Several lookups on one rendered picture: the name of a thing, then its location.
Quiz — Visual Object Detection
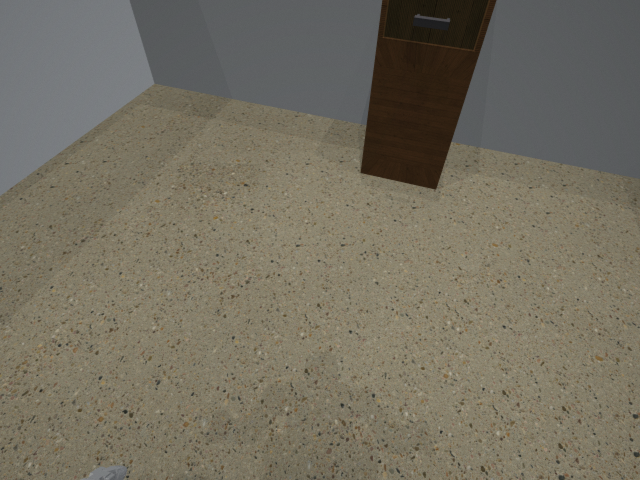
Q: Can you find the cabinet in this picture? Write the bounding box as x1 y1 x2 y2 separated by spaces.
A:
361 0 496 190

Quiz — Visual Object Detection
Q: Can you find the drawer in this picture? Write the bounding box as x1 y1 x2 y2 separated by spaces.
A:
384 0 489 50

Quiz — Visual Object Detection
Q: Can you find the handle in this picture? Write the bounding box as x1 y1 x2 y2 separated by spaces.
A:
413 14 450 31

